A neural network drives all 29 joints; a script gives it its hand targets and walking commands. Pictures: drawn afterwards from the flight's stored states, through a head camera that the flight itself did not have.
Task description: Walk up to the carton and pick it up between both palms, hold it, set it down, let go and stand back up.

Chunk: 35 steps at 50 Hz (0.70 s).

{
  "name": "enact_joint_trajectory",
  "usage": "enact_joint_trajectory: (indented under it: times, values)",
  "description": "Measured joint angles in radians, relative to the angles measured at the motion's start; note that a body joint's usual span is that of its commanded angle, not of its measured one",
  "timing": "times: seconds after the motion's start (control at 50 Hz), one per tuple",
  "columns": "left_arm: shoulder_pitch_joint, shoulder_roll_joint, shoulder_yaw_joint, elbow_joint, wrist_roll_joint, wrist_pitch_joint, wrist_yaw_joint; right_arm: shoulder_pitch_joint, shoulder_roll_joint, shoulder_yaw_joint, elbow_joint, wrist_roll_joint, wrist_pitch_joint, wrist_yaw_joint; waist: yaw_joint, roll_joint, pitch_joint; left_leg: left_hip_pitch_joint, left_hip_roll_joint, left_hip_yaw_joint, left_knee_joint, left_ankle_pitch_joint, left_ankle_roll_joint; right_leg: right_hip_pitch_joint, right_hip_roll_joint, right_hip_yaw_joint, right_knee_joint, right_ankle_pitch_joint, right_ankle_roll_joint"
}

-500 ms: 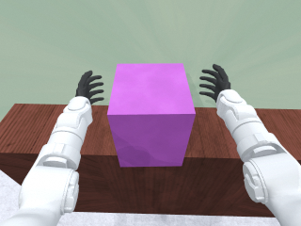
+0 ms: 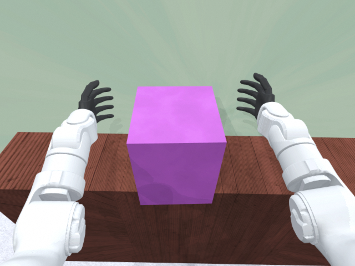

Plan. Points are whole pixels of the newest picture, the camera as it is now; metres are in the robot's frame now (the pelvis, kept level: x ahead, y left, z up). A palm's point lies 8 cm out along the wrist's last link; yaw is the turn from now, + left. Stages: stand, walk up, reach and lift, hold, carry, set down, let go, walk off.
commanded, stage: set down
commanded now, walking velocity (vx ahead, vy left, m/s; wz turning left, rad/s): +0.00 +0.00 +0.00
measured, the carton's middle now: (175, 146) +0.44 +0.02 +0.04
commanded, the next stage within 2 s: none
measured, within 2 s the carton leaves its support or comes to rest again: neither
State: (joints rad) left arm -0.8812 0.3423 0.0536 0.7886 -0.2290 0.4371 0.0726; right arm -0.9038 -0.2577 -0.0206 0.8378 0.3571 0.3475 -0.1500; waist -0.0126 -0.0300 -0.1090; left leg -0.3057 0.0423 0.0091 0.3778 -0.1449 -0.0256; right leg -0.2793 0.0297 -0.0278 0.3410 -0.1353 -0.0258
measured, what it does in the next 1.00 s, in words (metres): stands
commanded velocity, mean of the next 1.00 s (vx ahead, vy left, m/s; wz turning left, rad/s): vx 0.00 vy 0.00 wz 0.00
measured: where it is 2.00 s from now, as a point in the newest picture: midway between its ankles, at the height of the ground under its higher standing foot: outside the picture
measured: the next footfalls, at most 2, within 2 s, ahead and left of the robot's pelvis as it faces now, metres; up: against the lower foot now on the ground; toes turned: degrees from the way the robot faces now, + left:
none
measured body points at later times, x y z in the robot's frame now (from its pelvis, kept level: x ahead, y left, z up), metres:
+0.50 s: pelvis +0.00 +0.00 +0.00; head +0.00 +0.02 +0.45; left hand +0.38 +0.22 +0.10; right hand +0.38 -0.17 +0.12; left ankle +0.03 +0.13 -0.75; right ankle +0.02 -0.10 -0.75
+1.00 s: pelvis +0.01 +0.00 +0.00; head +0.01 +0.02 +0.45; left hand +0.31 +0.22 +0.05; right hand +0.32 -0.18 +0.05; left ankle +0.03 +0.13 -0.75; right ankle +0.02 -0.10 -0.75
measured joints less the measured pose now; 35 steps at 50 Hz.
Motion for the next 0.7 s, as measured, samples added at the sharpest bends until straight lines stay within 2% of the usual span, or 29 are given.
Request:
enact_joint_trajectory:
  times: [0.2,0.5,0.7]
  values:
    - [0.107,-0.031,0.045,-0.136,0.036,0.042,-0.022,0.109,0.011,0.030,-0.105,0.004,0.005,0.003,0.004,-0.003,0.044,0.068,-0.004,0.009,-0.024,0.001,0.003,0.057,-0.003,0.011,-0.007,-0.004,0.003]
    - [0.396,-0.082,0.069,-0.437,0.041,0.077,-0.018,0.390,0.064,0.010,-0.404,-0.050,-0.020,-0.002,0.018,-0.003,0.089,0.080,-0.009,0.020,-0.015,-0.003,0.006,0.056,-0.007,0.022,0.023,-0.016,0.005]
    - [0.521,-0.106,0.061,-0.541,0.041,0.039,-0.025,0.514,0.083,-0.001,-0.493,-0.089,-0.053,0.008,0.030,0.000,0.098,0.088,-0.012,0.021,-0.018,-0.002,0.008,0.060,-0.011,0.023,0.025,-0.018,0.007]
